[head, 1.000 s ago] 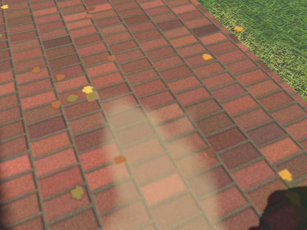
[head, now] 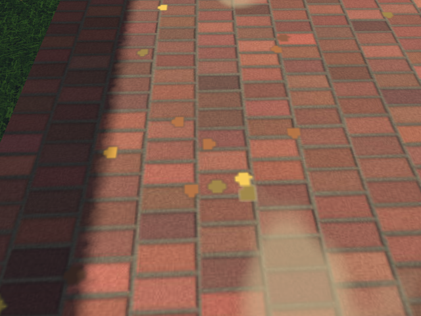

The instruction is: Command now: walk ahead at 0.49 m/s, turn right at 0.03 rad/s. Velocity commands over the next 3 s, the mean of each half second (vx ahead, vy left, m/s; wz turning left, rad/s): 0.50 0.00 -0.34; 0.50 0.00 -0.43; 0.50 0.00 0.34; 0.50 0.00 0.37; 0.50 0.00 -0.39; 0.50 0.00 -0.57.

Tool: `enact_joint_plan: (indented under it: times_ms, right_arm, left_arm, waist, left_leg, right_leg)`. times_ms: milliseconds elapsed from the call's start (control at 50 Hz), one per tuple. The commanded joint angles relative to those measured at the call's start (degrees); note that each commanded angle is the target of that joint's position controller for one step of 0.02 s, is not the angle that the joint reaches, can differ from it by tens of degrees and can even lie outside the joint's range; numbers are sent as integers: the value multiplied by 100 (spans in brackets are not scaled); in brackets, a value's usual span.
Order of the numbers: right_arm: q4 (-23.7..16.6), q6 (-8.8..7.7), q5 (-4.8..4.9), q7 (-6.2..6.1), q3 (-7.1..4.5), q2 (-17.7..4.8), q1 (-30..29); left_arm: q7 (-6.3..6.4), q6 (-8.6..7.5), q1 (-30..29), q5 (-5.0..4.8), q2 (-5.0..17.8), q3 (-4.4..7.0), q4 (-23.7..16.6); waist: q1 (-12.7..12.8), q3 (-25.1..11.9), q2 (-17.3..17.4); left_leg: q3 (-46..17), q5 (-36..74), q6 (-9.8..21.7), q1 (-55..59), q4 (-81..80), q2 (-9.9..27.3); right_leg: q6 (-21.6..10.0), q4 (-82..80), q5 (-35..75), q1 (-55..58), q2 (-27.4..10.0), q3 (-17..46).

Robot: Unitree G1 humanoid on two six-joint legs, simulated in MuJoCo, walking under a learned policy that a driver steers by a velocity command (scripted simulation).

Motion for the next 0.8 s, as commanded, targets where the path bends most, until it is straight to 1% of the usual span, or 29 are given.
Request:
enact_joint_plan:
  times_ms: [20, 40, 60, 80, 100, 120, 140, 180, 240, 280, 300, 320, 340, 360, 380, 400, 420, 440, 460, 480, 500, 520, 560, 600, 640, 680, 740, 780, 800]
  right_arm:
    - [-486, -102, -67, -29, -141, -451, 30]
    - [-503, -85, -81, -38, -128, -363, 45]
    - [-578, -73, -114, -55, -120, -338, -97]
    - [-702, -71, -152, -72, -111, -345, -371]
    - [-811, -77, -170, -82, -94, -325, -665]
    - [-894, -89, -170, -77, -70, -288, -930]
    - [-960, -104, -156, -65, -49, -255, -1181]
    - [-1050, -138, -105, -32, -32, -266, -1601]
    - [-1223, -186, -21, 26, -47, -399, -2072]
    - [-1298, -236, -4, 61, -106, -591, -2115]
    - [-1292, -265, -1, 68, -144, -690, -2006]
    - [-1217, -285, -9, 59, -197, -788, -1694]
    - [-1065, -306, -45, 20, -296, -979, -1042]
    - [-946, -317, -121, -33, -405, -1352, -44]
    - [-832, -224, -188, -27, -517, -1826, 434]
    - [-837, -206, -158, 1, -426, -1326, 400]
    - [-935, -218, -120, 4, -305, -867, 68]
    - [-970, -205, -117, 23, -243, -719, -314]
    - [-955, -188, -122, 45, -202, -578, -587]
    - [-918, -186, -152, 53, -182, -519, -719]
    - [-871, -201, -160, 60, -198, -531, -747]
    - [-820, -225, -154, 64, -226, -577, -708]
    - [-714, -258, -145, 51, -287, -719, -624]
    - [-624, -242, -151, 21, -328, -828, -541]
    - [-581, -207, -150, -5, -348, -924, -526]
    - [-541, -170, -126, -28, -362, -1022, -439]
    - [-426, -88, -67, -47, -389, -1155, -151]
    - [-328, -14, -11, -39, -400, -1203, 33]
    - [-280, 25, 15, -32, -404, -1233, 98]
  left_arm:
    - [-37, -39, 196, 43, 385, 32, -173]
    - [-31, -35, 313, 3, 400, 30, -116]
    - [-8, -34, 412, -26, 487, 50, -78]
    - [30, -21, 508, -48, 607, 79, -58]
    - [73, 4, 621, -55, 711, 110, -40]
    - [110, 33, 718, -65, 756, 127, -27]
    - [140, 61, 810, -83, 786, 136, -13]
    - [172, 104, 1020, -119, 858, 155, 30]
    - [194, 177, 1352, -170, 847, 158, 107]
    - [233, 231, 1348, -183, 878, 183, 85]
    - [249, 261, 1277, -171, 935, 211, 52]
    - [262, 290, 1201, -155, 914, 215, 8]
    - [261, 296, 1118, -122, 776, 173, -72]
    - [238, 280, 973, -26, 428, 55, -261]
    - [228, 181, 1709, -118, -141, -105, -444]
    - [234, 155, 1800, -273, 389, -9, -377]
    - [247, 190, 1306, -289, 805, 113, -417]
    - [258, 239, 1031, -231, 779, 143, -458]
    - [255, 280, 869, -165, 697, 164, -516]
    - [225, 339, 845, -153, 591, 184, -563]
    - [195, 396, 852, -162, 464, 173, -599]
    - [172, 439, 822, -166, 361, 160, -654]
    - [152, 492, 648, -139, 319, 164, -806]
    - [127, 500, 382, -126, 310, 162, -958]
    - [61, 478, 97, -132, 288, 146, -1074]
    - [-18, 453, -344, -115, 252, 116, -1236]
    - [-123, 450, -934, -121, 227, 87, -1522]
    - [-179, 451, -1194, -133, 231, 80, -1700]
    - [-200, 448, -1245, -130, 243, 86, -1766]
  waist:
    - [-115, -305, -359]
    - [-149, -265, -433]
    - [-144, -177, -418]
    - [-95, -79, -374]
    - [-27, -25, -334]
    - [45, -6, -324]
    - [119, 11, -362]
    - [265, 19, -467]
    - [408, 49, -575]
    - [309, 25, -645]
    - [198, -13, -692]
    - [6, -124, -707]
    - [-307, -484, -649]
    - [-740, -1298, -92]
    - [-447, -2023, 1668]
    - [-462, -1942, 1550]
    - [-509, -1198, 823]
    - [-366, -792, 381]
    - [-234, -476, 315]
    - [-94, -294, 451]
    - [-39, -217, 511]
    - [-13, -185, 473]
    - [15, -118, 308]
    - [-26, -61, 202]
    - [-94, -16, 193]
    - [-247, 92, 160]
    - [-449, 279, 127]
    - [-496, 368, 139]
    - [-461, 372, 160]
  left_leg:
    - [-137, 470, -52, -1234, -164, 716]
    - [-35, 486, -111, -1248, -409, 739]
    - [42, 576, -192, -1328, -725, 765]
    - [104, 782, -293, -1452, -1133, 764]
    - [145, 1072, -374, -1507, -1593, 739]
    - [167, 1432, -419, -1442, -2099, 687]
    - [199, 1790, -448, -1291, -2594, 600]
    - [276, 2318, -516, -898, -3336, 383]
    - [206, 2417, -543, -655, -3862, 232]
    - [78, 2143, -469, -429, -4211, 222]
    - [87, 1926, -416, -198, -4318, 208]
    - [140, 1724, -329, 242, -4459, 194]
    - [105, 1553, -158, 1172, -4557, 302]
    - [-741, 1272, 207, 2628, -4491, 1257]
    - [-3036, 743, 1067, 4416, -4864, 2572]
    - [-3895, -224, 1210, 4265, -5198, 2684]
    - [-2978, -95, 929, 3553, -5260, 2421]
    - [-2112, 513, 736, 2803, -5372, 2123]
    - [-1568, 962, 650, 2249, -5566, 1862]
    - [-1104, 1237, 573, 1859, -5756, 1679]
    - [-768, 1472, 564, 1610, -5912, 1577]
    - [-516, 1772, 611, 1518, -6007, 1553]
    - [-142, 2291, 698, 1523, -6108, 1601]
    - [187, 2588, 720, 1639, -6154, 1630]
    - [567, 2626, 638, 1705, -6176, 1556]
    - [873, 2588, 564, 1762, -6168, 1532]
    - [1117, 2536, 495, 2136, -6078, 1654]
    - [1199, 2731, 434, 2436, -5914, 1764]
    - [1237, 3055, 411, 2546, -5775, 1810]
  right_leg:
    - [-1124, -1560, 386, 1065, -1570, 2154]
    - [-1155, -1619, 590, 955, -1484, 1953]
    - [-1175, -1683, 734, 834, -1443, 1812]
    - [-1197, -1739, 859, 747, -1429, 1710]
    - [-1182, -1771, 885, 701, -1408, 1642]
    - [-1106, -1766, 836, 664, -1328, 1541]
    - [-1011, -1736, 784, 605, -1230, 1429]
    - [-876, -1610, 720, 515, -1117, 1317]
    - [-821, -1334, 387, 767, -1275, 1623]
    - [-712, -1052, 81, 1041, -1427, 1962]
    - [-656, -865, 65, 1101, -1474, 2086]
    - [-568, -560, 181, 1082, -1392, 2110]
    - [-414, 134, 467, 847, -1099, 1988]
    - [-202, 1792, -160, 82, -659, 1545]
    - [99, 3613, -2405, -1892, 88, 815]
    - [123, 4655, -2599, -2679, -303, 1109]
    - [113, 4911, -2063, -2824, -539, 1166]
    - [166, 4816, -1564, -2594, -760, 1032]
    - [208, 4557, -1257, -2429, -892, 1000]
    - [223, 4367, -1053, -2207, -1034, 976]
    - [244, 4299, -914, -2039, -1077, 887]
    - [266, 4248, -795, -2022, -1097, 836]
    - [313, 3999, -477, -2217, -1129, 868]
    - [351, 3496, -55, -2404, -1124, 895]
    - [327, 2844, 511, -2328, -1102, 789]
    - [278, 2244, 922, -2206, -1057, 572]
    - [181, 1689, 876, -2246, -998, 297]
    - [59, 1431, 487, -2234, -930, 166]
    - [-30, 1318, 188, -2111, -842, 76]
Next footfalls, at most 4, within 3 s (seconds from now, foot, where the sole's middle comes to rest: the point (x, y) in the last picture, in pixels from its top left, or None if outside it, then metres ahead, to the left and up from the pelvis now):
0.36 left None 0.37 0.13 -0.77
0.90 right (288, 292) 0.55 -0.21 -0.77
1.46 left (253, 194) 0.92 -0.13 -0.77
1.94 right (303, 143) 1.17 -0.35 -0.77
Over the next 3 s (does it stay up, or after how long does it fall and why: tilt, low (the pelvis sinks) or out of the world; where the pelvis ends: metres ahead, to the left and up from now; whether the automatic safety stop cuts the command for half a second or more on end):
stays up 1.53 -0.40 -0.02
